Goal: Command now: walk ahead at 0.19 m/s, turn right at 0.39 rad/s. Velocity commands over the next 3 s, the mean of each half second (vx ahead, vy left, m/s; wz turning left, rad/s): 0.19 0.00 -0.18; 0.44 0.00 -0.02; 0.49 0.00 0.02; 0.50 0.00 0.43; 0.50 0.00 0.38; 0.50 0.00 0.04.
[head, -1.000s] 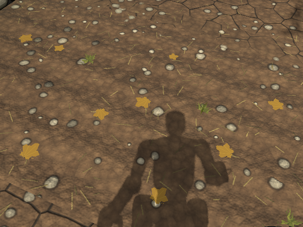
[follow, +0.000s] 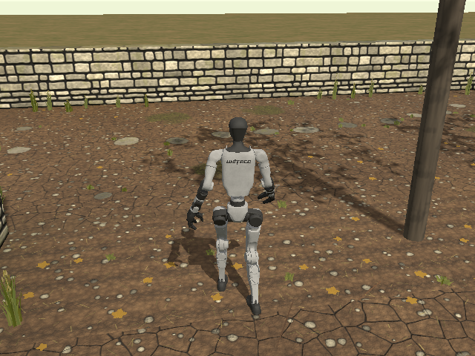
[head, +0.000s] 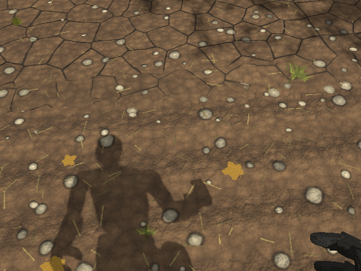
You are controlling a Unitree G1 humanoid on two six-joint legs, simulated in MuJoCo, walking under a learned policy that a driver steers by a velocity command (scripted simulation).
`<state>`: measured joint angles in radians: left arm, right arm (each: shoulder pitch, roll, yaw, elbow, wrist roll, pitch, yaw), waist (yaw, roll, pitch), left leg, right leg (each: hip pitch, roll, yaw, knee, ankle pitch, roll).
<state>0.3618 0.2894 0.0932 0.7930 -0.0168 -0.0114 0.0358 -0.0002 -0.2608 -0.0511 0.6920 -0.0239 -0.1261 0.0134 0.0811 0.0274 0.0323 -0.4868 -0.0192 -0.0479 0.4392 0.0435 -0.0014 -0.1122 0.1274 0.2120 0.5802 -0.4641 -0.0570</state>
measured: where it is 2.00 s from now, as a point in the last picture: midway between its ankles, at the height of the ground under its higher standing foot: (207, 168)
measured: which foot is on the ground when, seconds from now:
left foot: down 0.00-0.38, up 0.40-0.68, down 0.70-1.00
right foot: down 0.00-0.00, up 0.02-0.34, down 0.36-0.72, up 0.74-1.00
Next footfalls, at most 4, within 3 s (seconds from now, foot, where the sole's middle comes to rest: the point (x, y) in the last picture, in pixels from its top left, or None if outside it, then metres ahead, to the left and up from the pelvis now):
0.36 right None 0.10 -0.12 -0.76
0.70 left None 0.28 0.14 -0.76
1.22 right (236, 236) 0.59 -0.11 -0.76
1.78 left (178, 165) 0.89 0.13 -0.76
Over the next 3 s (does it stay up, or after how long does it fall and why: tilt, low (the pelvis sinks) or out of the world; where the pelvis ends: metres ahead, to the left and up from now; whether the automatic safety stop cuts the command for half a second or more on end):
stays up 1.35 0.25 0.02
